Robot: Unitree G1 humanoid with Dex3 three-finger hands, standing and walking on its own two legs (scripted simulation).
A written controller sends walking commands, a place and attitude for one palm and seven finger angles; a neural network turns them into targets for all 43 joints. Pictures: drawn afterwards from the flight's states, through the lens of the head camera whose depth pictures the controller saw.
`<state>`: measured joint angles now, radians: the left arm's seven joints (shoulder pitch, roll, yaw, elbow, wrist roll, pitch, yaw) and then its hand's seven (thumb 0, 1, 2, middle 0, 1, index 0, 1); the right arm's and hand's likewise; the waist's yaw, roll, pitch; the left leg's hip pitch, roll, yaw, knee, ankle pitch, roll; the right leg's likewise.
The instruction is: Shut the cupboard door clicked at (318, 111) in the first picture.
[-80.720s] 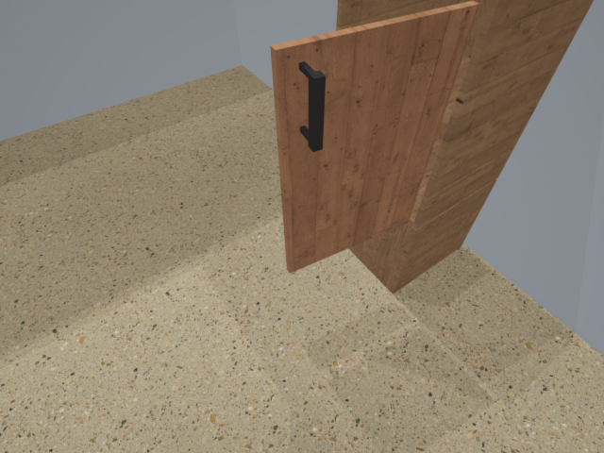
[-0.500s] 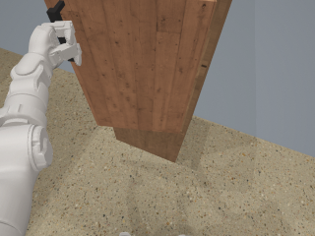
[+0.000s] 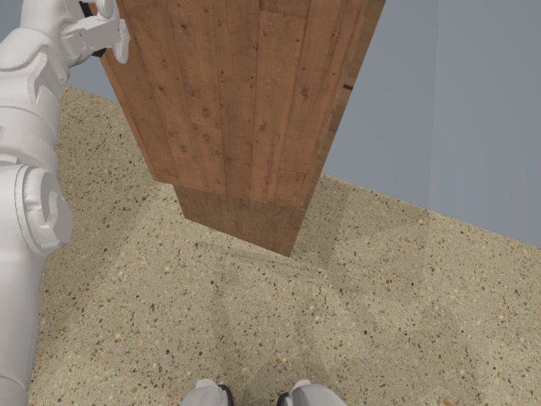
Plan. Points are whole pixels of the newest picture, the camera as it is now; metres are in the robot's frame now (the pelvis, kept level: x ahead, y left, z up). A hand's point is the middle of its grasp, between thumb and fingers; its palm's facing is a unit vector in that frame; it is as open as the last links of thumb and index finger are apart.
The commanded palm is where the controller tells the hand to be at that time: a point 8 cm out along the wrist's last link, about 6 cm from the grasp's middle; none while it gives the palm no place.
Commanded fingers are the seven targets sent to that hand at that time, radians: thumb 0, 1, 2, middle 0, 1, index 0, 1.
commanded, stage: push the door shut along its arc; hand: left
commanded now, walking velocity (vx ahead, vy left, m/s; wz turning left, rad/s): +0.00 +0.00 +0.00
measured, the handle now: out of the picture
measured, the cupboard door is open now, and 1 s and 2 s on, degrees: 10 0 0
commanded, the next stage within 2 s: pull the fist back off the door in 0.62 s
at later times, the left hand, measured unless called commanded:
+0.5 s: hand (170, 3) +0.60 +0.06 +0.20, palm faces -0.39 -0.92 -0.01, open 3.0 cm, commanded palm +0.64 +0.10 +0.19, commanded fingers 0.00 0.90 0.90 -1.30 -1.50 -1.30 -1.50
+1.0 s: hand out of the picture +0.63 +0.04 +0.20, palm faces +0.04 -1.00 -0.03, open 3.0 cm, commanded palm +0.61 +0.08 +0.19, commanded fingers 0.00 0.90 0.90 -1.30 -1.50 -1.30 -1.50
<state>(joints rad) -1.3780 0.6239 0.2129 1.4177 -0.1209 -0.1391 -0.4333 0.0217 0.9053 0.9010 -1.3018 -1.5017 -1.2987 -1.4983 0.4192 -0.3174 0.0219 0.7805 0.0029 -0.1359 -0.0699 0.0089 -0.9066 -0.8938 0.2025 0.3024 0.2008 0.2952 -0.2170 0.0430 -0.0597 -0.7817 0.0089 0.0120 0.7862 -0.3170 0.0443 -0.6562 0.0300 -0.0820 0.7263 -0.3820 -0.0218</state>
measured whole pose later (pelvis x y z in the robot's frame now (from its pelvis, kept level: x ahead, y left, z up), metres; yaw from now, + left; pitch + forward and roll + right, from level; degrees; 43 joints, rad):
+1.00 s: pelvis +0.01 -0.01 -0.01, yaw -1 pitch +24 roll -3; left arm -1.57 0.54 0.36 1.46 0.13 -0.11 0.12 0.02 0.79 0.89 -1.30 -1.50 -1.30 -1.50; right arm 0.49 -0.28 0.02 0.70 -0.10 -0.10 0.07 0.00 -0.91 -0.89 0.20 0.30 0.20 0.29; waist -0.32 0.08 -0.09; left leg -0.92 0.03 0.01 0.83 -0.33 0.03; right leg -0.79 0.05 -0.08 0.77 -0.39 -0.04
